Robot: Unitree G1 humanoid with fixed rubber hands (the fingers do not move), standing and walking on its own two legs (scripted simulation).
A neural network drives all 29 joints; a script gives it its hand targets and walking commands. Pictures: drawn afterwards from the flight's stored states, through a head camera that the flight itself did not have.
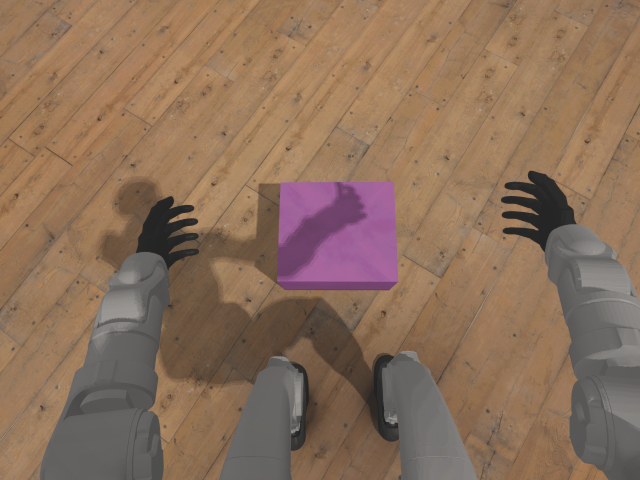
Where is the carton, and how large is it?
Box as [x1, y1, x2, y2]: [277, 182, 397, 289]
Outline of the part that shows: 281,182 277,281 285,289 389,289 397,282 393,182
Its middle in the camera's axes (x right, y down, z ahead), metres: +0.05 +0.00 +1.04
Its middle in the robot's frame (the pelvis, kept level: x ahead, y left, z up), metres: +0.52 +0.00 -0.60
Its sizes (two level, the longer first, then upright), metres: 0.291 0.257 0.162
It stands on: the floor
